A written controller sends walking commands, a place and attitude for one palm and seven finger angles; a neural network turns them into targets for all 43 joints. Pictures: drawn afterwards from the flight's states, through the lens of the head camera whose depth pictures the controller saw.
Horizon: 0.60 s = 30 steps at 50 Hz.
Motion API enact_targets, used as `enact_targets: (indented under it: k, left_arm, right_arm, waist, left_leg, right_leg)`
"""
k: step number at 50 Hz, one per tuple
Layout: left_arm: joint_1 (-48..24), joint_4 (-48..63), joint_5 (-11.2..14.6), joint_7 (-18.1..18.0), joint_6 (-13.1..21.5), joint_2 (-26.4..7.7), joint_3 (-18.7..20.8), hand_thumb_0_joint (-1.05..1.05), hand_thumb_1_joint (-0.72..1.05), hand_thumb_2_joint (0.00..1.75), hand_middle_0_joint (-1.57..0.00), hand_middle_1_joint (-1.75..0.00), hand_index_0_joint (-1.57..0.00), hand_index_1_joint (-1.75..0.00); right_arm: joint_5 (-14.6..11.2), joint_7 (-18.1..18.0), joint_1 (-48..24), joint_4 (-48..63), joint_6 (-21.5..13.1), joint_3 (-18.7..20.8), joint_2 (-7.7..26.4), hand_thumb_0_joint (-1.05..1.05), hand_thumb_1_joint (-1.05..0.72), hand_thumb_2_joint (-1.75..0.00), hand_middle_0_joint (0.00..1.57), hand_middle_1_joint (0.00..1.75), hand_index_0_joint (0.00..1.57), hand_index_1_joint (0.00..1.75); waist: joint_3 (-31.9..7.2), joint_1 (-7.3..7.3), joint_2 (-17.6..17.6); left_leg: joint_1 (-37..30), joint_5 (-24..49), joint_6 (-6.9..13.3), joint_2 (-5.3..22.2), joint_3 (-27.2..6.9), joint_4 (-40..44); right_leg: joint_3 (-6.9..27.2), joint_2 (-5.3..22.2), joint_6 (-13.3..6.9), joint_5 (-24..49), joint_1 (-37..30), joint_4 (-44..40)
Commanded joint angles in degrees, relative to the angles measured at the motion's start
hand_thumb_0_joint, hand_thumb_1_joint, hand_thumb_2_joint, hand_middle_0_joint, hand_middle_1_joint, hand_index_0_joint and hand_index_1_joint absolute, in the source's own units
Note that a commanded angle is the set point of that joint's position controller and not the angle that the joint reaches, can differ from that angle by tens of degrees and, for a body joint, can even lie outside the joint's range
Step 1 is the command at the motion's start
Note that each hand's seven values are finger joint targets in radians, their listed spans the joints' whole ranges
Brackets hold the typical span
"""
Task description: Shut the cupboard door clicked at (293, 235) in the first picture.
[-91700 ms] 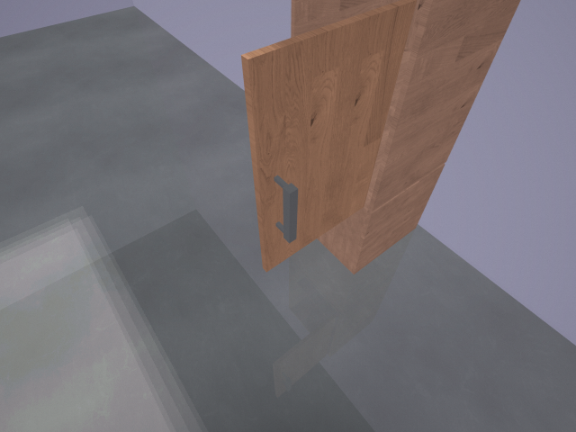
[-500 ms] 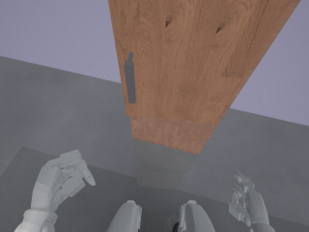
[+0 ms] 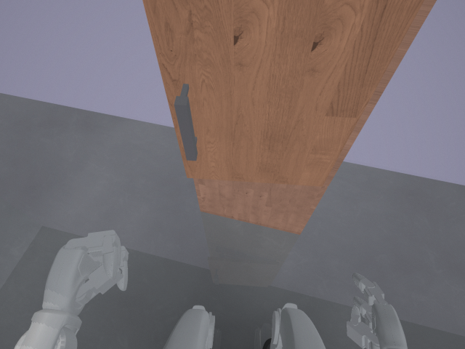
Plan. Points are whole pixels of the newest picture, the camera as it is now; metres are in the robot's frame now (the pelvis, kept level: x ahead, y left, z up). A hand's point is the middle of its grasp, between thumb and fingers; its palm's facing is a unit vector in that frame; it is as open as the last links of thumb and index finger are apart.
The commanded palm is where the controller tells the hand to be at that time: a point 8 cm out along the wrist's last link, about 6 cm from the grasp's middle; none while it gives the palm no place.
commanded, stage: raise the hand and make a fist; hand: left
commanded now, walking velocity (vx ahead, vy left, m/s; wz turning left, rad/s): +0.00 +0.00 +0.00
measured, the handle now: (188, 124) +0.53 +0.13 +0.03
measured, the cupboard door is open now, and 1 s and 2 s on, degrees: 10 10 10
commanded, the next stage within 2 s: bring the fist close to the handle in 0.26 s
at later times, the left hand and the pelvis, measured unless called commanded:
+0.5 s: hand (126, 267) +0.23 +0.17 +0.06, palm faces -0.04 -1.00 -0.05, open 3.1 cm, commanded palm +0.23 +0.22 +0.05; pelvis -0.01 +0.00 +0.00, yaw +0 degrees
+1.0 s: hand (181, 202) +0.35 +0.11 +0.04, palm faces -0.11 -0.99 -0.03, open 3.1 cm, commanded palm +0.34 +0.17 +0.04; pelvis -0.01 +0.00 +0.00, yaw +0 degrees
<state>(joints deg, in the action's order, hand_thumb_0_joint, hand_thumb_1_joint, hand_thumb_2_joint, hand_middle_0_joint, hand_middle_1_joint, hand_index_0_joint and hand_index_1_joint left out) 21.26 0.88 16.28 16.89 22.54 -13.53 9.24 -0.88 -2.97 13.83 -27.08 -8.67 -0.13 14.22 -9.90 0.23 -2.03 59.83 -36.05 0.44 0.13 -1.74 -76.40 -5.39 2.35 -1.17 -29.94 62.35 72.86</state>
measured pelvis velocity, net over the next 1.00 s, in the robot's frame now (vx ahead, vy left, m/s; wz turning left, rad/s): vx -0.01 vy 0.00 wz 0.00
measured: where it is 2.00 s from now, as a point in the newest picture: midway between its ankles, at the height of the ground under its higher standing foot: outside the picture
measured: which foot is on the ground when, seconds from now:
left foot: down 0.00-1.00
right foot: down 0.00-1.00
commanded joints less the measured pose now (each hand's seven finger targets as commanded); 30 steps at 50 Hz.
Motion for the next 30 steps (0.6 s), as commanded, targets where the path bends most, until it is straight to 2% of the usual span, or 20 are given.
enact_targets:
  k: [1, 3, 5, 8, 11, 14, 18, 19, 20, 21, 22, 24, 26, 27, 28, 29, 30]
  left_arm:
    - [-2.0, 14.5, 1.3, 0.4, 3.8, -9.2, 5.6, 0.0, 0.9, 0.9, -1.3, -1.5, -1.3, -1.5]
    - [-1.4, 16.5, 1.9, -1.0, 6.0, -8.9, 6.7, 0.0, 0.9, 0.9, -1.3, -1.5, -1.3, -1.5]
    - [-0.6, 16.3, 2.0, -2.6, 7.6, -9.0, 7.5, 0.0, 0.9, 0.9, -1.3, -1.5, -1.3, -1.5]
    - [1.3, 10.7, 1.2, -2.9, 7.3, -5.2, 4.1, 0.0, 0.9, 0.9, -1.3, -1.5, -1.3, -1.5]
    - [1.8, 7.2, 0.6, -1.0, 5.0, -4.2, 1.8, 0.0, 0.9, 0.9, -1.3, -1.5, -1.3, -1.5]
    - [-0.6, 10.4, 0.7, 0.4, 4.1, -6.6, 2.4, 0.0, 0.9, 0.9, -1.3, -1.5, -1.3, -1.5]
    - [-2.2, 14.5, 1.7, -0.4, 6.3, -8.1, 5.3, 0.0, 0.9, 0.9, -1.3, -1.5, -1.3, -1.5]
    - [-4.3, 15.4, 1.4, -0.9, 7.1, -6.7, 3.5, 0.0, 0.9, 0.9, -1.3, -1.5, -1.3, -1.5]
    - [-7.8, 15.8, 1.3, -1.8, 7.7, -6.7, 2.8, 0.0, 0.9, 0.9, -1.3, -1.5, -1.3, -1.5]
    - [-9.8, 14.6, 0.8, -2.3, 8.1, -5.3, 1.4, 0.0, 0.9, 0.9, -1.3, -1.5, -1.3, -1.5]
    - [-10.0, 12.2, 0.5, -2.9, 8.2, -4.3, 0.7, 0.0, 0.9, 0.9, -1.3, -1.5, -1.3, -1.5]
    - [-11.7, 8.1, -0.7, -3.3, 7.6, -3.2, -1.0, 0.0, 0.9, 0.9, -1.3, -1.5, -1.3, -1.5]
    - [-15.2, 5.5, -2.0, -3.3, 5.7, -2.2, -3.6, 0.0, 0.9, 0.9, -1.3, -1.5, -1.3, -1.5]
    - [-16.4, 5.5, -2.7, -3.4, 4.8, -2.8, -3.7, 0.0, 0.9, 0.9, -1.3, -1.5, -1.3, -1.5]
    - [-16.6, 4.5, -3.2, -3.5, 3.4, -2.7, -4.2, 0.0, 0.9, 0.9, -1.3, -1.5, -1.3, -1.5]
    - [-19.7, 6.0, -3.6, -4.0, 2.6, -3.6, -4.0, 0.0, 0.9, 0.9, -1.3, -1.5, -1.3, -1.5]
    - [-20.0, 6.2, -3.7, -4.6, 1.9, -5.4, -2.1, 0.0, 0.9, 0.9, -1.3, -1.5, -1.3, -1.5]
  right_arm:
    - [-0.2, -1.0, -1.6, 10.2, -3.5, 3.5, 7.3, 0.0, -0.9, -0.9, 0.2, 0.3, 0.2, 0.3]
    - [0.0, -1.0, -1.5, 9.8, -3.8, 3.3, 6.5, 0.0, -0.9, -0.9, 0.2, 0.3, 0.2, 0.3]
    - [0.3, -0.8, -1.7, 9.4, -3.7, 3.3, 6.2, 0.0, -0.9, -0.9, 0.2, 0.3, 0.2, 0.3]
    - [0.2, -0.3, -1.9, 8.8, -3.3, 3.3, 6.4, 0.0, -0.9, -0.9, 0.2, 0.3, 0.2, 0.3]
    - [-0.3, -0.3, -1.5, 9.1, -2.8, 3.5, 7.2, 0.0, -0.9, -0.9, 0.2, 0.3, 0.2, 0.3]
    - [-0.5, -0.6, -1.4, 9.9, -3.0, 3.5, 7.5, 0.0, -0.9, -0.9, 0.2, 0.3, 0.2, 0.3]
    - [-0.1, -1.0, -1.6, 9.8, -3.3, 3.3, 6.7, 0.0, -0.9, -0.9, 0.2, 0.3, 0.2, 0.3]
    - [0.1, -1.0, -1.8, 9.7, -3.6, 3.0, 6.7, 0.0, -0.9, -0.9, 0.2, 0.3, 0.2, 0.3]
    - [0.4, -1.0, -1.6, 9.2, -3.8, 2.7, 6.9, 0.0, -0.9, -0.9, 0.2, 0.3, 0.2, 0.3]
    - [0.6, -0.9, -1.8, 8.5, -4.0, 2.7, 6.9, 0.0, -0.9, -0.9, 0.2, 0.3, 0.2, 0.3]
    - [0.7, -0.8, -1.3, 8.0, -4.1, 2.7, 7.0, 0.0, -0.9, -0.9, 0.2, 0.3, 0.2, 0.3]
    - [0.6, -0.7, -1.0, 7.6, -4.1, 2.7, 7.7, 0.0, -0.9, -0.9, 0.2, 0.3, 0.2, 0.3]
    - [0.5, -0.6, -0.9, 7.5, -4.0, 2.7, 8.0, 0.0, -0.9, -0.9, 0.2, 0.3, 0.2, 0.3]
    - [0.4, -0.5, -0.7, 7.5, -3.8, 2.7, 8.2, 0.0, -0.9, -0.9, 0.2, 0.3, 0.2, 0.3]
    - [0.3, -0.4, -0.4, 7.9, -3.5, 2.6, 8.3, 0.0, -0.9, -0.9, 0.2, 0.3, 0.2, 0.3]
    - [0.2, -0.4, -0.6, 8.0, -3.4, 2.7, 8.3, 0.0, -0.9, -0.9, 0.2, 0.3, 0.2, 0.3]
    - [0.3, -0.5, -0.4, 8.1, -3.2, 2.7, 8.3, 0.0, -0.9, -0.9, 0.2, 0.3, 0.2, 0.3]
  waist:
    - [-16.3, 0.59, 1.2]
    - [-17.7, 1.14, 0.5]
    - [-16.6, 1.51, -0.4]
    - [-12.4, -0.04, 0.7]
    - [-11.4, -1.11, 3.4]
    - [-13.1, -0.91, 2.3]
    - [-15.3, 0.05, 2.0]
    - [-14.9, -0.39, -0.1]
    - [-13.8, -1.21, -0.9]
    - [-13.5, -1.58, -1.4]
    - [-12.2, -2.08, -0.3]
    - [-10.9, -2.9, 1.3]
    - [-11.3, -3.17, 0.7]
    - [-12.5, -2.95, 0.0]
    - [-13.0, -2.63, 0.7]
    - [-15.0, -2.61, 0.2]
    - [-16.8, -1.66, 0.3]
  left_leg:
    - [-2.8, 16.1, 0.5, -1.4, 0.0, 11.5]
    - [-3.8, 18.0, 0.4, -1.4, 0.1, 11.4]
    - [-3.4, 18.2, 0.2, -1.4, 0.0, 11.4]
    - [-1.6, 14.4, 0.2, -1.5, 0.3, 11.2]
    - [-0.3, 12.4, 0.5, -1.4, 0.3, 11.0]
    - [-1.1, 12.3, 0.7, -1.4, 0.4, 11.2]
    - [-2.3, 14.8, 0.7, -1.3, 0.1, 10.9]
    - [-2.9, 15.0, 0.6, -1.4, 0.1, 10.8]
    - [-2.8, 14.8, 0.7, -1.3, -0.2, 10.4]
    - [-3.2, 14.0, 0.5, -1.3, -0.6, 10.3]
    - [-2.7, 13.2, 0.5, -1.2, -0.8, 10.2]
    - [-1.3, 10.6, 0.5, -1.2, -1.1, 10.2]
    - [-1.1, 9.6, 0.7, -1.3, -1.1, 10.5]
    - [-1.8, 9.2, 0.6, -1.2, -1.1, 11.0]
    - [-1.9, 9.3, 0.7, -1.4, -1.0, 11.7]
    - [-2.6, 10.3, 0.9, -1.3, -1.0, 11.8]
    - [-2.9, 11.6, 0.8, -1.3, -1.1, 12.2]
  right_leg:
    - [5.5, -1.9, -0.5, 8.1, -19.8, -10.9]
    - [5.3, -1.9, -0.5, 10.8, -20.5, -10.0]
    - [4.9, -2.3, -0.8, 10.4, -19.8, -9.5]
    - [5.0, -2.0, -0.3, 6.3, -16.7, -10.7]
    - [5.8, -1.8, -0.1, 3.6, -16.7, -12.2]
    - [6.5, -1.6, -0.1, 3.7, -17.9, -12.8]
    - [6.2, -1.9, -0.3, 6.6, -19.4, -11.4]
    - [5.5, -2.0, -0.4, 7.1, -17.8, -10.7]
    - [5.0, -2.3, -0.6, 6.9, -16.0, -10.0]
    - [4.4, -2.3, -0.5, 6.1, -13.8, -9.6]
    - [3.9, -2.4, -0.5, 5.3, -12.6, -9.5]
    - [3.7, -2.3, -0.4, 2.5, -10.6, -9.7]
    - [3.8, -2.1, -0.4, 2.1, -10.4, -9.8]
    - [3.7, -2.0, -0.4, 2.1, -10.5, -9.8]
    - [3.8, -1.9, -0.5, 2.4, -11.8, -10.2]
    - [3.9, -1.8, -0.4, 3.5, -12.8, -10.2]
    - [3.9, -1.9, -0.6, 4.6, -14.6, -9.9]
